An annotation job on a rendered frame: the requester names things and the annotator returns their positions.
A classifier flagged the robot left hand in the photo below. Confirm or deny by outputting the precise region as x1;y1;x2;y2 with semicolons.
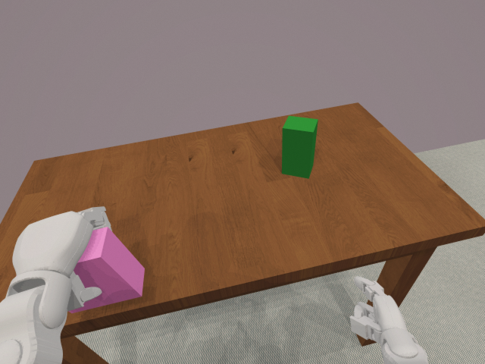
12;206;112;311

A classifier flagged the left robot forearm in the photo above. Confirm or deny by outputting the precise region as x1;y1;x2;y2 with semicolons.
0;270;72;364

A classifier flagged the right robot forearm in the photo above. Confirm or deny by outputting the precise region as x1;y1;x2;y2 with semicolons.
380;328;428;364

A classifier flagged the sponge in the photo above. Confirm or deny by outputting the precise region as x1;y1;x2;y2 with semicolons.
16;227;145;313

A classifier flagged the robot right hand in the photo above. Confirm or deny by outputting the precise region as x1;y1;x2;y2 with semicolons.
350;276;408;344

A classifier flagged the table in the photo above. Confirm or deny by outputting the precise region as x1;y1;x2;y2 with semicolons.
0;102;485;364

